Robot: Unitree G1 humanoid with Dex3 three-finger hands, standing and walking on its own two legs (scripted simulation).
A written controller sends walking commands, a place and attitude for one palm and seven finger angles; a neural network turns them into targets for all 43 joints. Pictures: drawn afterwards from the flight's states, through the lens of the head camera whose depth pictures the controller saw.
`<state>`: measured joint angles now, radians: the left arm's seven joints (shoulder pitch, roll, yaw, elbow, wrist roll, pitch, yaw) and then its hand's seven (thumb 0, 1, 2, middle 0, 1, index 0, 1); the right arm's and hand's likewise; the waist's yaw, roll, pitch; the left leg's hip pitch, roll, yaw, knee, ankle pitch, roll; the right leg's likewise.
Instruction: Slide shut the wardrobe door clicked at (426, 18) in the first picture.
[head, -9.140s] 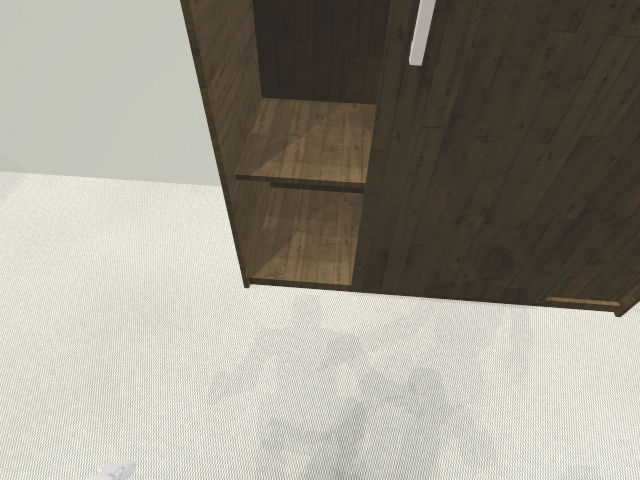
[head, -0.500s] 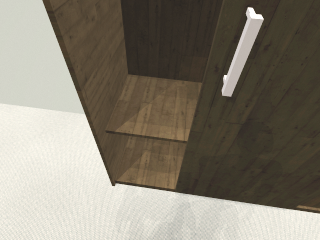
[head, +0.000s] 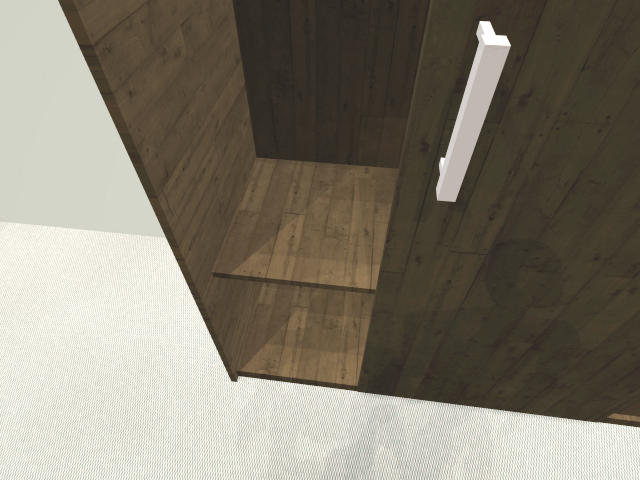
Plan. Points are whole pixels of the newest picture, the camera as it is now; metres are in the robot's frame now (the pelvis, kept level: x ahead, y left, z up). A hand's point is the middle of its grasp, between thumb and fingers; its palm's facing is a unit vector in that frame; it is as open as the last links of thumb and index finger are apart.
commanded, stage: look again from close up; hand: right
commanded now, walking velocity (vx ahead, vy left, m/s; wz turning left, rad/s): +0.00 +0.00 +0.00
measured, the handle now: (463, 119) +0.45 -0.13 +0.24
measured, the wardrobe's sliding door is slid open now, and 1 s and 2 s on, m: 0.38 0.38 0.38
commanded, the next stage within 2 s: raise the hand with hooked fingers in 0.32 s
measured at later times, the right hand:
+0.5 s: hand out of the picture +0.05 -0.19 -0.15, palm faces +0.13 +0.96 -0.24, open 7.3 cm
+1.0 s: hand out of the picture +0.14 -0.19 +0.04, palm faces +0.20 +0.98 -0.07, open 9.5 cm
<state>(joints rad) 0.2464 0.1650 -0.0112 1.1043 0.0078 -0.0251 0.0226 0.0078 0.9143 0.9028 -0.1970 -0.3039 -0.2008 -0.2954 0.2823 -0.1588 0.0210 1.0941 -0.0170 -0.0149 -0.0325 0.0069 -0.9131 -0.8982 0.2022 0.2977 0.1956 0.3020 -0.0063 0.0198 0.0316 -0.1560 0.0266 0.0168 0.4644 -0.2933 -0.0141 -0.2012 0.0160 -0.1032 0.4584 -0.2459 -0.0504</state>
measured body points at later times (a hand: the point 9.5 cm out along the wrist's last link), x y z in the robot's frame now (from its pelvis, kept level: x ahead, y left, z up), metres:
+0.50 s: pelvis +0.00 +0.00 +0.00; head +0.03 -0.01 +0.45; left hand +0.02 +0.23 -0.15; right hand +0.04 -0.24 -0.13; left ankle -0.03 +0.13 -0.74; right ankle +0.00 -0.08 -0.74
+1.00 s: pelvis -0.03 +0.05 -0.04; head -0.02 +0.05 +0.41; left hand +0.21 +0.25 -0.09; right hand +0.12 -0.24 +0.05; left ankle -0.03 +0.13 -0.74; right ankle +0.00 -0.08 -0.74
